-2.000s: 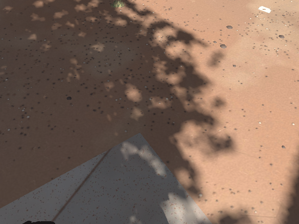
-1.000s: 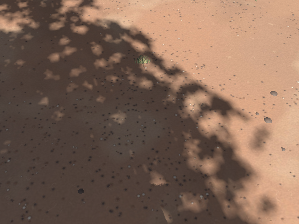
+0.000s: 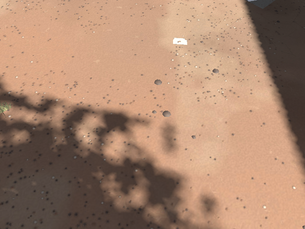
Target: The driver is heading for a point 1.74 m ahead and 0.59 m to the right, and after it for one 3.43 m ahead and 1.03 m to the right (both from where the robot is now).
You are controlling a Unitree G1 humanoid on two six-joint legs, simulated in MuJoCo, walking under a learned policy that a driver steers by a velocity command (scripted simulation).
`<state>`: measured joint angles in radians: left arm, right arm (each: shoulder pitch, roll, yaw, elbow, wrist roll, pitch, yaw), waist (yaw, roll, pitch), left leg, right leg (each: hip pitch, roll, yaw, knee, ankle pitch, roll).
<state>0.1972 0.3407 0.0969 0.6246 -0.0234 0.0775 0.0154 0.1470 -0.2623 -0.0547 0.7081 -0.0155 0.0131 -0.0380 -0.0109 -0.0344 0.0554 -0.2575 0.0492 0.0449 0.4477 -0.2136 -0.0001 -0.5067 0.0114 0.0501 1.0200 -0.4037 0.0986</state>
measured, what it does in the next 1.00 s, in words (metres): steps on the spot, turning right: right foot, then left foot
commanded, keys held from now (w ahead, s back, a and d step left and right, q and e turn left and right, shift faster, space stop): e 0.64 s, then no key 0.36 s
